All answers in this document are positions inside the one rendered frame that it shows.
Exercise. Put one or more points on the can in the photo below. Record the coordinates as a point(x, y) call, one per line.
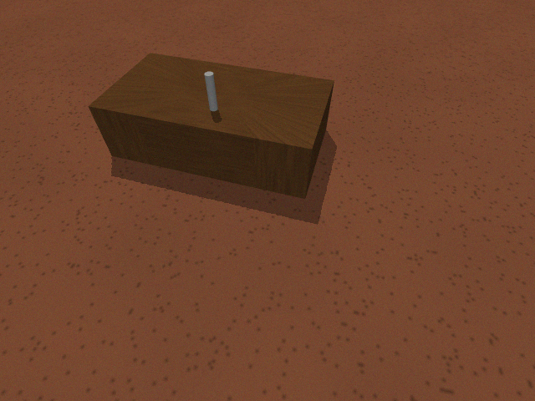
point(211, 91)

